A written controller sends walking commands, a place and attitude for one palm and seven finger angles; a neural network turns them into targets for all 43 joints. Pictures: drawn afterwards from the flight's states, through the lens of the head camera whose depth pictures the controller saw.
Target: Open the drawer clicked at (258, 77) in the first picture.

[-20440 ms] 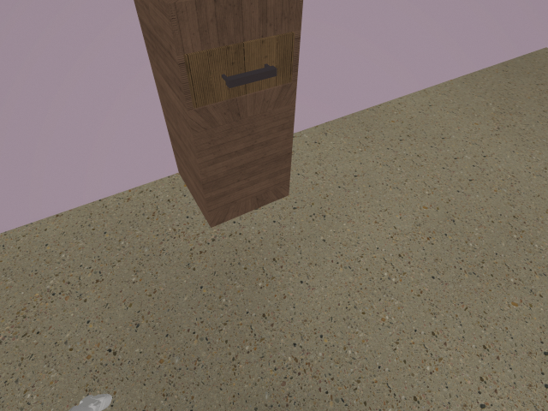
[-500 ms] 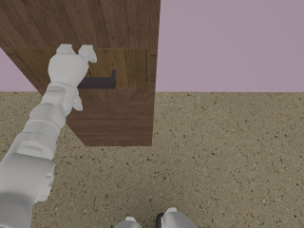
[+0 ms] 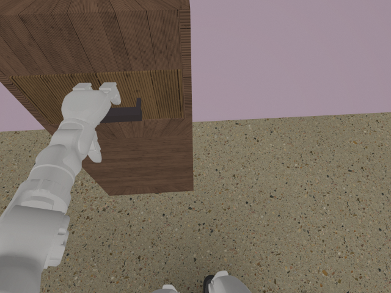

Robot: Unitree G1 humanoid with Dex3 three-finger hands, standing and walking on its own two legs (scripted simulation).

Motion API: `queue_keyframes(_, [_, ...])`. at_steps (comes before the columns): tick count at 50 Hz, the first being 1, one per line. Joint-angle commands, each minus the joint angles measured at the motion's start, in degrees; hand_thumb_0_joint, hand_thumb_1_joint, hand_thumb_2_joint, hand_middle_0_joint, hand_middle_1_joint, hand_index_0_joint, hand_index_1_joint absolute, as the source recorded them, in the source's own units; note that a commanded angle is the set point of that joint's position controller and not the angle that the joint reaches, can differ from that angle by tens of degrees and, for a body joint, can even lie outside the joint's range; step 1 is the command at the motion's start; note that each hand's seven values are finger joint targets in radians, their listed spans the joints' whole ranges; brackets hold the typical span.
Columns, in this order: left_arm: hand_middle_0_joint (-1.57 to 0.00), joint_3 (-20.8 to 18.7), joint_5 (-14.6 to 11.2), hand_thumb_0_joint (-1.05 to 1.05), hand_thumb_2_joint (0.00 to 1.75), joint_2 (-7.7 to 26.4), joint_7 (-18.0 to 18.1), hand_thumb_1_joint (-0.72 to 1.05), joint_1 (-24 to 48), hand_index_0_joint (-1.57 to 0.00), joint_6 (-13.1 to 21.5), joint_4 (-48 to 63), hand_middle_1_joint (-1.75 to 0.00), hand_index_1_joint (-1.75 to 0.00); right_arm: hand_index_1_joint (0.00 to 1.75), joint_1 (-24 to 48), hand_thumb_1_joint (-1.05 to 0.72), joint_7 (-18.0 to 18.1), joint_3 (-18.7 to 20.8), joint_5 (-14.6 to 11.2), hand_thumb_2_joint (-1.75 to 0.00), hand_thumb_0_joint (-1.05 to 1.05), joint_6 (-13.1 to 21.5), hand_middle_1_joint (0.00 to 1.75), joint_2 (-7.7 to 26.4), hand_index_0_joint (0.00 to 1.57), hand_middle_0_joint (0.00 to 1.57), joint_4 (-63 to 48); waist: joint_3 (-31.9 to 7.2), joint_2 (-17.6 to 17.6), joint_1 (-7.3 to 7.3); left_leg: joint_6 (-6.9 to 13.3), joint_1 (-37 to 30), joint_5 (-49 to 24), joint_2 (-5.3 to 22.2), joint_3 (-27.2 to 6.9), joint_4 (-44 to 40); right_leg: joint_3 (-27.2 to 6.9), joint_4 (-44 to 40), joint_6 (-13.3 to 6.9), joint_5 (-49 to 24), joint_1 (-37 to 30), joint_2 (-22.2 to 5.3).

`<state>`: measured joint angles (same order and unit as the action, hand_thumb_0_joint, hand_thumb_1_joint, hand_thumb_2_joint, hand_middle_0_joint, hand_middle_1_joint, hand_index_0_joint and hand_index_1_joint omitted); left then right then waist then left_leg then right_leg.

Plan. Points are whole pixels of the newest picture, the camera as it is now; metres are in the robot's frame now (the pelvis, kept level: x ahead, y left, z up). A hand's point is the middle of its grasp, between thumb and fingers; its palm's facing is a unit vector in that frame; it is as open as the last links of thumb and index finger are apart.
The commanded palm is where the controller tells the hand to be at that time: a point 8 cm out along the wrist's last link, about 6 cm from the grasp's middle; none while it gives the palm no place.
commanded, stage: lift the fingers back up to retry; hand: left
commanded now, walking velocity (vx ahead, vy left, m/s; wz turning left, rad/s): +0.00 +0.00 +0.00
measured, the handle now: (106, 109) +0.55 +0.21 -0.01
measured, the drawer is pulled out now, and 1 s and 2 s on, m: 0.00 0.00 0.00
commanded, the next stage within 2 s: re-aim the fingers above the handle in 0.20 s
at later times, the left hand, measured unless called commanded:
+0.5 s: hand (95, 117) +0.48 +0.20 +0.04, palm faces -0.12 -0.04 -0.99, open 13.8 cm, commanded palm +0.47 +0.22 +0.10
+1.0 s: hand (115, 108) +0.50 +0.16 +0.04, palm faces -0.05 -0.10 -0.99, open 13.8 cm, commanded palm +0.48 +0.21 +0.10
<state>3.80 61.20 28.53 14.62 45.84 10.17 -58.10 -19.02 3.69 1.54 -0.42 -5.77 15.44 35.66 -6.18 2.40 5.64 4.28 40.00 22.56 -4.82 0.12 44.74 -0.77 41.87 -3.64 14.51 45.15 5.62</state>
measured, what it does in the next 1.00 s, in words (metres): stands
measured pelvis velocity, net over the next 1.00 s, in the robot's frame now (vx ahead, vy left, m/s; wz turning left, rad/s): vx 0.03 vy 0.01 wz -0.01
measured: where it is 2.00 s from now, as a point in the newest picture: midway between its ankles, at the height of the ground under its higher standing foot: outside the picture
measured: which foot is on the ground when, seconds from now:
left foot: down 0.00-1.00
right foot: down 0.00-1.00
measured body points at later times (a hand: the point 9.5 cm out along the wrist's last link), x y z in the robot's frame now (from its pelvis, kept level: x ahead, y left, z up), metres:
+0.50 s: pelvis +0.02 +0.01 +0.01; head +0.10 +0.00 +0.45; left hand +0.48 +0.20 +0.09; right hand +0.08 -0.25 -0.12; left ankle -0.02 +0.07 -0.70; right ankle +0.05 -0.08 -0.70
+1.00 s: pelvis +0.03 +0.01 +0.01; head +0.11 +0.01 +0.45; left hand +0.50 +0.17 +0.10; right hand +0.08 -0.25 -0.12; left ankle -0.02 +0.07 -0.70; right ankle +0.05 -0.08 -0.70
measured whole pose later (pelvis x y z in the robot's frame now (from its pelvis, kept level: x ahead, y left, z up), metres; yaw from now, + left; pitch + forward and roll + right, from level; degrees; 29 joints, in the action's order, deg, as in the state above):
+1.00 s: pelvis +0.03 +0.01 +0.01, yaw -1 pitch +17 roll -1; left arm 5.8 61.0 20.6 15.8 45.0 5.7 -55.7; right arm -17.7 1.4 2.1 0.8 -8.5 13.8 38.3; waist -8.3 3.0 5.3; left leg 5.2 34.1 23.8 -5.0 0.1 41.1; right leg -1.4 39.1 -2.9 16.3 39.6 5.6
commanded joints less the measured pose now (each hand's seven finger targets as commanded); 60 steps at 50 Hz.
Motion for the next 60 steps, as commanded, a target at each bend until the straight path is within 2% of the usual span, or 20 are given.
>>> queue_keyframes(1, [-0.30, -7.4, 1.0, 0.00, 0.30, 17.7, 10.9, -0.50, 36.6, -0.30, 1.3, 16.3, -1.20, -1.20, 0.30, -5.1, -0.90, -0.5, 3.5, 1.1, -0.90, 0.00, 2.5, 0.30, 7.5, 0.20, 0.20, -1.8, -29.7, 3.9, 1.63, -1.8, -6.1, -12.4, 2.3, -3.2, -2.6, -2.6, -1.3, 0.8, -4.1, -15.0, -3.5])
queue_keyframes(4, [-0.30, -6.2, 1.9, 0.00, 0.30, 15.1, 14.5, -0.50, 36.8, -0.30, -2.5, 13.7, -1.20, -1.20, 0.30, -5.6, -0.90, -1.7, 4.2, 1.9, -0.90, 0.00, 2.3, 0.30, 8.0, 0.20, 0.20, 0.3, -34.2, 6.3, 2.03, -3.4, -11.6, -19.4, 2.7, -3.9, -1.2, -0.8, 0.0, 0.6, -6.8, -12.0, -2.9])
queue_keyframes(6, [-0.30, -2.1, 0.9, 0.00, 0.30, 9.6, 14.2, -0.50, 36.1, -0.30, -6.9, 8.9, -1.20, -1.20, 0.30, -6.1, -0.90, -2.7, 4.3, 1.8, -0.90, 0.00, 1.6, 0.30, 8.3, 0.20, 0.20, 1.6, -31.4, 6.2, 3.05, -4.3, -14.0, -22.5, 3.2, -4.2, -1.7, 0.6, -0.9, 0.7, -7.6, -9.9, -2.4])
queue_keyframes(10, [-0.30, 1.4, -1.6, 0.00, 0.30, 5.9, 8.3, -0.50, 31.0, -0.30, -14.1, 2.1, -1.20, -1.20, 0.30, -7.0, -0.90, -3.4, 4.1, 0.6, -0.90, 0.00, -0.3, 0.30, 9.0, 0.20, 0.20, 2.0, -29.6, 1.8, 2.45, -3.9, -15.0, -27.2, 3.5, -3.3, -3.7, 0.4, -3.6, 1.2, -12.8, -15.4, -2.1])
queue_keyframes(12, [-0.30, 0.7, -1.8, 0.00, 0.30, 7.8, 5.6, -0.50, 30.2, -0.30, -14.6, 2.1, -1.20, -1.20, 0.30, -6.4, -0.90, -2.8, 3.7, 0.0, -0.90, 0.00, -1.4, 0.30, 8.9, 0.20, 0.20, 1.4, -27.4, -1.4, 2.01, -2.7, -11.8, -24.5, 3.1, -2.5, -5.3, -0.6, -5.1, 1.5, -14.6, -20.5, -2.5])
queue_keyframes(15, [-0.30, 0.8, -1.8, 0.00, 0.30, 7.6, 1.7, -0.50, 24.4, -0.30, -13.9, -1.4, -1.20, -1.20, 0.30, -5.1, -0.90, -1.8, 2.9, -0.5, -0.90, 0.00, -2.1, 0.30, 8.8, 0.20, 0.20, 0.5, -19.1, -6.7, 1.87, -1.3, -6.2, -18.6, 2.7, -1.8, -7.5, -1.4, -6.9, 1.5, -14.1, -23.5, -3.1])
queue_keyframes(20, [-0.30, 1.0, -0.8, 0.00, 0.30, 7.2, -1.1, -0.50, 17.8, -0.30, -7.1, 5.2, -1.20, -1.20, 0.30, -2.8, -0.90, -0.9, 2.5, -0.5, -0.90, 0.00, -1.8, 0.30, 7.8, 0.20, 0.20, -2.6, -17.1, -3.7, -0.55, -1.2, -6.8, -16.8, 2.6, -1.3, -8.5, -2.4, -7.1, 0.7, -12.5, -24.2, -3.5])
queue_keyframes(24, [-0.30, -3.2, -0.5, 0.00, 0.30, 10.7, 2.0, -0.50, 20.8, -0.30, -1.3, 14.0, -1.20, -1.20, 0.30, -2.9, -0.90, -0.9, 3.2, 0.2, -0.90, 0.00, -0.9, 0.30, 7.0, 0.20, 0.20, -3.7, -21.2, 0.0, -1.78, -1.7, -10.1, -20.1, 2.9, -2.2, -7.5, -2.4, -5.3, 0.3, -12.0, -22.4, -3.1])
queue_keyframes(25, [-0.30, -4.3, -0.3, 0.00, 0.30, 12.2, 3.6, -0.50, 24.3, -0.30, -0.4, 16.3, -1.20, -1.20, 0.30, -2.9, -0.90, -0.9, 3.3, 0.4, -0.90, 0.00, -0.6, 0.30, 7.0, 0.20, 0.20, -3.4, -22.1, 1.2, -1.08, -2.0, -10.9, -21.3, 3.0, -2.5, -6.8, -2.4, -4.5, 0.2, -12.3, -20.8, -3.0])
queue_keyframes(29, [-0.30, -8.7, 2.0, 0.00, 0.30, 16.1, 11.1, -0.50, 28.7, -0.30, 0.2, 21.1, -1.20, -1.20, 0.30, -2.7, -0.90, -1.7, 4.1, 1.9, -0.90, 0.00, 0.1, 0.30, 6.7, 0.20, 0.20, -2.1, -30.5, 5.8, -1.71, -4.3, -15.3, -30.5, 3.3, -3.7, -3.7, -1.2, -0.9, 0.0, -13.9, -17.5, -2.6])
queue_keyframes(34, [-0.30, -2.5, 1.1, 0.00, 0.30, 7.2, 13.4, -0.50, 28.7, -0.30, -7.8, 12.4, -1.20, -1.20, 0.30, -3.5, -0.90, -3.6, 4.7, 1.8, -0.90, 0.00, -0.4, 0.30, 7.4, 0.20, 0.20, 0.7, -30.7, 4.5, 0.60, -5.7, -19.8, -36.5, 4.5, -4.8, -2.3, 1.0, -0.9, 0.7, -12.8, -12.1, -2.1])
queue_keyframes(38, [-0.30, 6.7, -2.1, 0.00, 0.30, -2.9, 6.8, -0.50, 28.3, -0.30, -13.5, 7.8, -1.20, -1.20, 0.30, -4.4, -0.90, -4.2, 5.0, 0.5, -0.90, 0.00, -1.7, 0.30, 8.0, 0.20, 0.20, 1.1, -27.9, -0.8, 2.72, -5.3, -21.3, -35.5, 4.7, -5.0, -4.0, 1.0, -4.2, 1.3, -13.7, -14.2, -2.0])
queue_keyframes(40, [-0.30, 8.0, -3.0, 0.00, 0.30, -3.7, 3.1, -0.50, 27.3, -0.30, -13.5, 7.6, -1.20, -1.20, 0.30, -4.0, -0.90, -3.7, 4.8, 0.1, -0.90, 0.00, -2.2, 0.30, 8.3, 0.20, 0.20, 0.7, -25.6, -2.8, 2.76, -4.3, -20.4, -32.5, 4.3, -4.5, -4.9, 0.5, -5.5, 1.4, -13.9, -15.9, -2.3])
queue_keyframes(43, [-0.30, 6.1, -3.1, 0.00, 0.30, -0.5, 0.1, -0.50, 29.2, -0.30, -9.9, 10.9, -1.20, -1.20, 0.30, -3.4, -0.90, -2.4, 4.0, 0.5, -0.90, 0.00, -2.5, 0.30, 8.2, 0.20, 0.20, -0.1, -22.9, -3.1, 2.46, -2.9, -16.9, -27.6, 3.5, -4.0, -6.4, -0.6, -6.3, 1.1, -14.9, -19.6, -2.9])
queue_keyframes(45, [-0.30, 0.3, -1.7, 0.00, 0.30, 6.0, 0.9, -0.50, 26.1, -0.30, -6.6, 12.0, -1.20, -1.20, 0.30, -3.2, -0.90, -1.8, 3.6, 0.6, -0.90, 0.00, -2.2, 0.30, 7.6, 0.20, 0.20, -1.0, -23.2, -1.6, -0.10, -2.7, -15.1, -27.6, 3.2, -3.7, -6.6, -1.2, -5.2, 0.6, -15.3, -21.5, -3.0])
queue_keyframes(48, [-0.30, -8.2, 0.6, 0.00, 0.30, 15.0, 5.3, -0.50, 23.6, -0.30, -3.7, 14.4, -1.20, -1.20, 0.30, -2.2, -0.90, -1.5, 2.9, 1.6, -0.90, 0.00, -1.9, 0.30, 7.0, 0.20, 0.20, -1.8, -25.0, 1.5, -4.10, -3.2, -11.1, -28.7, 2.8, -2.8, -6.6, -1.8, -3.2, -0.1, -16.9, -24.3, -2.8])
queue_keyframes(51, [-0.30, -11.3, 2.1, 0.00, 0.30, 17.5, 10.5, -0.50, 18.8, -0.30, -6.3, 12.4, -1.20, -1.20, 0.30, -0.4, -0.90, -2.1, 2.3, 1.8, -0.90, 0.00, -1.9, 0.30, 6.4, 0.20, 0.20, -2.4, -23.2, 0.6, -5.73, -3.4, -5.7, -26.8, 2.3, -1.6, -6.8, -2.2, -1.9, -0.4, -17.5, -25.7, -2.9])
queue_keyframes(55, [-0.30, -11.3, 3.0, 0.00, 0.30, 18.7, 14.5, -0.50, 22.4, -0.30, -10.5, 13.7, -1.20, -1.20, 0.30, 0.2, -0.90, -2.4, 2.7, 1.5, -0.90, 0.00, -2.2, 0.30, 6.8, 0.20, 0.20, -2.6, -28.8, -0.1, -4.65, -3.2, -6.5, -26.6, 2.4, -0.6, -6.6, -2.8, -1.8, 0.1, -19.5, -28.5, -3.0])
queue_keyframes(58, [-0.30, -6.5, 1.2, 0.00, 0.30, 13.2, 11.8, -0.50, 24.0, -0.30, -13.0, 12.2, -1.20, -1.20, 0.30, -1.1, -0.90, -2.2, 3.9, 0.9, -0.90, 0.00, -1.8, 0.30, 7.3, 0.20, 0.20, -1.9, -32.7, -1.7, -1.69, -2.8, -11.5, -29.0, 3.2, -0.5, -6.8, -2.4, -3.6, 1.0, -21.7, -29.7, -3.1])
queue_keyframes(60, [-0.30, -3.6, -0.7, 0.00, 0.30, 10.4, 8.8, -0.50, 24.2, -0.30, -13.5, 11.6, -1.20, -1.20, 0.30, -2.2, -0.90, -1.9, 4.3, 0.0, -0.90, 0.00, -1.8, 0.30, 7.7, 0.20, 0.20, -1.2, -31.3, -3.2, -0.15, -2.5, -14.1, -29.2, 3.5, -0.8, -7.3, -2.1, -5.0, 1.6, -21.5, -29.0, -3.1])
